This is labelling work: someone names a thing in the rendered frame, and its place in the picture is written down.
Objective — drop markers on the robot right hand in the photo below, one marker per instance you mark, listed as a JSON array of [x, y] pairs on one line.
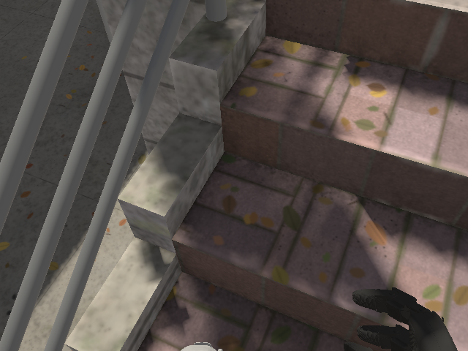
[[427, 331]]

